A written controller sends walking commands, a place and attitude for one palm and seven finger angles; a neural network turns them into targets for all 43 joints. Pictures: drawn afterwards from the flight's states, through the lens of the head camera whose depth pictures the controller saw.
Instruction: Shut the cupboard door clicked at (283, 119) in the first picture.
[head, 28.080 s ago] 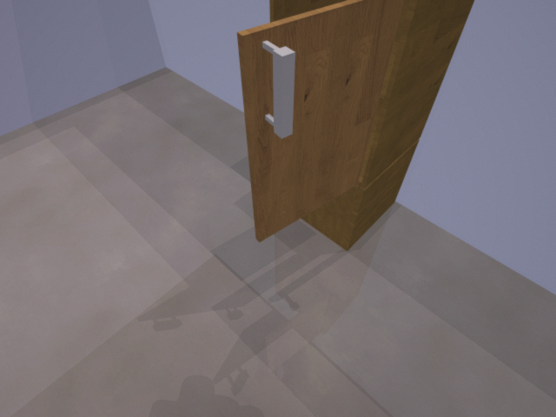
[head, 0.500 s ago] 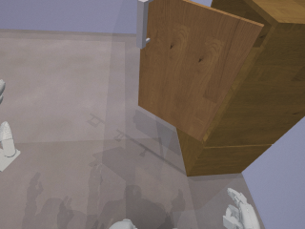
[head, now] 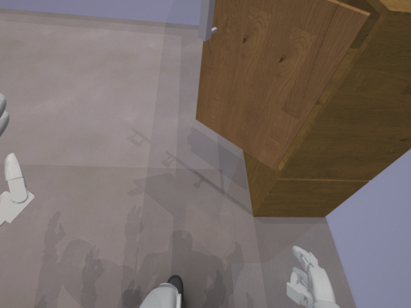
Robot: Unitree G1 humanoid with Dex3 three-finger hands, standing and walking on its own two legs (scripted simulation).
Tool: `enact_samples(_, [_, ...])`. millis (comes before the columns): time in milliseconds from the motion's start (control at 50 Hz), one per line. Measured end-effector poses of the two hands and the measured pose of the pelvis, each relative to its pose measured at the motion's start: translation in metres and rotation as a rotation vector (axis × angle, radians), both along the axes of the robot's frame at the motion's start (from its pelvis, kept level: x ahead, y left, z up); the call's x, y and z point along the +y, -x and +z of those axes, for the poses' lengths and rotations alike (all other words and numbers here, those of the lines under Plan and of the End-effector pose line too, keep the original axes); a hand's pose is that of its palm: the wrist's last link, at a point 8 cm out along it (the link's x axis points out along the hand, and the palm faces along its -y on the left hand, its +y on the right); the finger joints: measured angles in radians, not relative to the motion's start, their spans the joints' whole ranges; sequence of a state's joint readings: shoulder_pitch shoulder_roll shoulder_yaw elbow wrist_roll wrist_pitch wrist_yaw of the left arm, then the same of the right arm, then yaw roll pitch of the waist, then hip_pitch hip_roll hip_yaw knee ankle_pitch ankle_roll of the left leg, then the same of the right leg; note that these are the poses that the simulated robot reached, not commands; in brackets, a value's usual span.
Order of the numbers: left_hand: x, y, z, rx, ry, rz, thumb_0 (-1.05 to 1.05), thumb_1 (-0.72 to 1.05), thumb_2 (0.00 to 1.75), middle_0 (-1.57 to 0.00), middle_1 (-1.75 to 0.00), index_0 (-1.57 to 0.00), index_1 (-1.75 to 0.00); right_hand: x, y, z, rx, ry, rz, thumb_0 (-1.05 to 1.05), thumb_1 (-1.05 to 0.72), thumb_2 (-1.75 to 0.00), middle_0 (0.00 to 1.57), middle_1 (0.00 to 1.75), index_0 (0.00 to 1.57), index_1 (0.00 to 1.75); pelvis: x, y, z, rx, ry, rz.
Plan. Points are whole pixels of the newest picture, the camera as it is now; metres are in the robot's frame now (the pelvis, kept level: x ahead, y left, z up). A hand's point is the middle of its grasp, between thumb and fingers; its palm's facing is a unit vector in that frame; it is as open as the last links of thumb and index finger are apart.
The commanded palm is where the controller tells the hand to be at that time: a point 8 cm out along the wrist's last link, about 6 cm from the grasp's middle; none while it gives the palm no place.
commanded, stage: step back with the hand held close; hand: left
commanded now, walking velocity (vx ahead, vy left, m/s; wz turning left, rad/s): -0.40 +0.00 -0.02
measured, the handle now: (212, 6) +0.83 +0.09 +0.16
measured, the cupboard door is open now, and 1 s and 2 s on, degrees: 50 50 50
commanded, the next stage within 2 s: stop stepping back and stand still in 0.04 s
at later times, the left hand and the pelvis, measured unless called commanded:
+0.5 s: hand out of the picture +0.16 +0.30 +0.17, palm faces +0.45 -0.84 -0.30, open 7.4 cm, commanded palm +0.07 +0.33 +0.19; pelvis -0.08 +0.04 +0.01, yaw -2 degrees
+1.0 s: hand out of the picture +0.14 +0.29 +0.14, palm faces +0.38 -0.85 -0.37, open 7.4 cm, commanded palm none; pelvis -0.08 +0.05 +0.01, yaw -2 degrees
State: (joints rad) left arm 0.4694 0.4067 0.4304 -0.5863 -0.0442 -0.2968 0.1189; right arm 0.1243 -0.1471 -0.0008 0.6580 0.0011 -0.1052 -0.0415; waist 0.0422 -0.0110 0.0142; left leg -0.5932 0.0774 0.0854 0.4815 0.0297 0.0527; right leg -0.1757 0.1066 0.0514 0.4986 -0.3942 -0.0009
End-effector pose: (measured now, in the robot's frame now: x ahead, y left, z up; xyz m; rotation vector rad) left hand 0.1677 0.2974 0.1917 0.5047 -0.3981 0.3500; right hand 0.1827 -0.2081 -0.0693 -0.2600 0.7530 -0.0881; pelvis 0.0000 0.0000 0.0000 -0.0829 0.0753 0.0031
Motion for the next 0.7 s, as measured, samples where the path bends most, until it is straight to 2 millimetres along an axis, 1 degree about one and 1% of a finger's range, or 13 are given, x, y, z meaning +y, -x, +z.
enact_samples(80, [-0.01,0.007,0.016,-0.069,-0.053,-0.092,0.02,0.88,0.9,-0.22,-0.3,-0.22,-0.3,-0.009,0.018,0.012,-0.054,0.009,-0.062,0.01,-0.9,-0.9,0.21,0.3,0.2,0.3,-0.002,0.012,-0.001,-0.036,-0.002,-0.001])
enact_samples(160, [-0.002,0.024,0.024,-0.042,-0.114,-0.085,0.01,0.88,0.9,-0.22,-0.3,-0.22,-0.3,-0.023,0.038,0.022,-0.114,0.016,-0.102,0.01,-0.9,-0.9,0.21,0.3,0.2,0.3,-0.003,0.031,-0.001,-0.045,0.008,0.009])
enact_samples(220, [0.008,0.048,0.02,0.032,-0.12,-0.033,0.01,0.88,0.9,-0.22,-0.3,-0.22,-0.3,-0.032,0.06,0.025,-0.108,0.021,-0.12,0.01,-0.91,-0.9,0.21,0.3,0.2,0.3,-0.003,0.046,0.001,-0.048,-0.01,0.011])
enact_samples(280, [0.018,0.073,0.01,0.086,-0.056,0.034,0.01,0.88,0.9,-0.22,-0.3,-0.22,-0.3,-0.039,0.087,0.027,-0.037,0.052,-0.136,0.01,-0.91,-0.9,0.21,0.3,0.2,0.3,0.003,0.047,0.01,-0.036,-0.067,-0.054])
enact_samples(320, [0.025,0.081,0.002,0.089,0.009,0.079,0.01,0.88,0.9,-0.22,-0.3,-0.22,-0.3,-0.041,0.104,0.029,0.005,0.088,-0.144,0.01,-0.91,-0.9,0.21,0.3,0.2,0.3,0.01,0.046,0.014,-0.027,-0.08,-0.073])
enact_samples(360, [0.033,0.078,-0.005,0.05,0.072,0.11,0.01,0.88,0.9,-0.22,-0.3,-0.22,-0.3,-0.041,0.115,0.025,0.033,0.129,-0.14,0.01,-0.91,-0.9,0.21,0.3,0.2,0.3,0.018,0.048,0.012,-0.025,-0.066,-0.048])
enact_samples(420, [0.046,0.065,-0.015,-0.016,0.151,0.122,0.01,0.88,0.9,-0.21,-0.3,-0.21,-0.3,-0.033,0.126,0.014,0.061,0.164,-0.142,0.01,-0.91,-0.9,0.21,0.3,0.2,0.3,0.032,0.06,0.003,-0.033,-0.042,0.008])
enact_samples(480, [0.048,0.054,-0.013,0.006,0.145,0.08,0.02,0.89,0.9,-0.21,-0.3,-0.21,-0.3,-0.011,0.133,0.018,0.028,0.109,-0.167,0.02,-0.91,-0.9,0.2,0.3,0.2,0.3,0.037,0.073,0.007,-0.066,-0.064,-0.027])
enact_samples(520, [0.041,0.053,-0.005,0.036,0.097,0.018,0.02,0.89,0.9,-0.21,-0.3,-0.21,-0.3,0.005,0.138,0.024,-0.017,0.054,-0.171,0.02,-0.91,-0.9,0.2,0.3,0.2,0.3,0.037,0.078,0.012,-0.072,-0.063,-0.041])
enact_samples(580, [0.027,0.06,0.015,0.042,0.014,-0.074,0.02,0.89,0.9,-0.21,-0.3,-0.21,-0.3,0.026,0.146,0.028,-0.041,-0.017,-0.152,0.02,-0.91,-0.9,0.21,0.3,0.2,0.3,0.036,0.084,0.019,-0.066,-0.053,-0.049])
enact_samples(620, [0.018,0.069,0.025,0.043,-0.041,-0.113,0.02,0.89,0.9,-0.21,-0.3,-0.21,-0.3,0.034,0.15,0.026,-0.035,-0.05,-0.139,0.01,-0.91,-0.9,0.21,0.3,0.2,0.3,0.034,0.087,0.02,-0.059,-0.051,-0.061])
enact_samples(660, [0.015,0.077,0.03,0.065,-0.095,-0.12,0.02,0.89,0.9,-0.21,-0.3,-0.21,-0.3,0.036,0.154,0.02,-0.022,-0.073,-0.132,0.01,-0.9,-0.9,0.21,0.3,0.2,0.3,0.032,0.09,0.019,-0.052,-0.058,-0.075])
enact_samples(700, [0.017,0.083,0.028,0.101,-0.132,-0.088,0.01,0.89,0.9,-0.21,-0.3,-0.21,-0.3,0.033,0.156,0.011,-0.004,-0.085,-0.132,0.01,-0.9,-0.9,0.21,0.3,0.2,0.3,0.03,0.092,0.016,-0.047,-0.069,-0.082])
